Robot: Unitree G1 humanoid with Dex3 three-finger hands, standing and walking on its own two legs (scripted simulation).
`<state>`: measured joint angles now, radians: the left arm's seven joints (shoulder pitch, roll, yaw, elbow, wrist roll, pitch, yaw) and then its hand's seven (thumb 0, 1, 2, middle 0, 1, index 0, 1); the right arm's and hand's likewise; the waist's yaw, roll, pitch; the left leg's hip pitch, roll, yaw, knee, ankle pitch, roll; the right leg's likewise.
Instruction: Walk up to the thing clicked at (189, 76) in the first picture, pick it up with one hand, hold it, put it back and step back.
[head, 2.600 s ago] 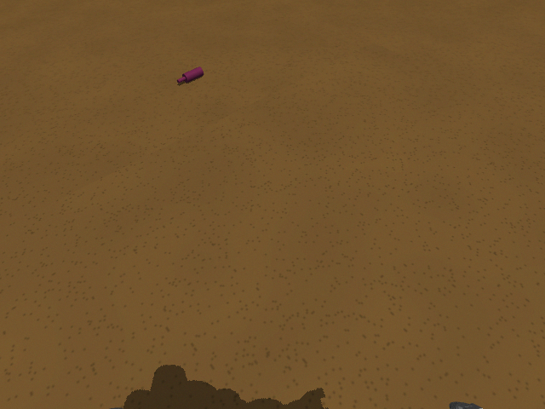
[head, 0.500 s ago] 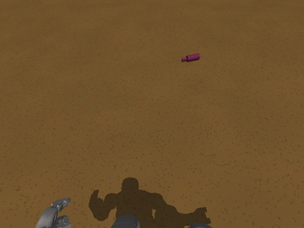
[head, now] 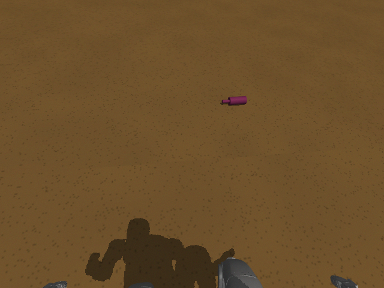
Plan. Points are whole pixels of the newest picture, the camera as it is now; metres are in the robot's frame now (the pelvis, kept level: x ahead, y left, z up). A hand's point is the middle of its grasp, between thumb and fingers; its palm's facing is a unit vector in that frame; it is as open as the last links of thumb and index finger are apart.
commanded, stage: walk up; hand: left
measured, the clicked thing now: (233, 100) +1.47 -0.37 -0.73
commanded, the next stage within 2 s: none
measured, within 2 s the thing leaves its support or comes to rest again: neither
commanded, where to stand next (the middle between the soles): +1.14 -0.71 m, yaw +12 degrees
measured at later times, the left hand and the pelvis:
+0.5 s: hand (152, 218) +0.28 +0.11 -0.13, palm faces +0.10 -0.93 -0.34, open 7.4 cm; pelvis +0.25 -0.17 +0.01, yaw +5 degrees
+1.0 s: hand (197, 144) +0.55 -0.01 -0.14, palm faces +0.06 -0.92 -0.38, open 7.4 cm; pelvis +0.48 -0.32 -0.02, yaw +5 degrees
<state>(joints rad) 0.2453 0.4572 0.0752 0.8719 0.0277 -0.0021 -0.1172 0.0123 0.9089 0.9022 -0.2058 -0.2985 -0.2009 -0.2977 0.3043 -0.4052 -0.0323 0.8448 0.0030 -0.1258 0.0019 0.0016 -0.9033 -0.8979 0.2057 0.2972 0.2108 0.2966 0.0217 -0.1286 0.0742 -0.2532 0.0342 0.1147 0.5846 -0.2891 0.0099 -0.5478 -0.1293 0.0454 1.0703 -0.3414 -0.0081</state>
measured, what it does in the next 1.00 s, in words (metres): walks ahead: right foot, then left foot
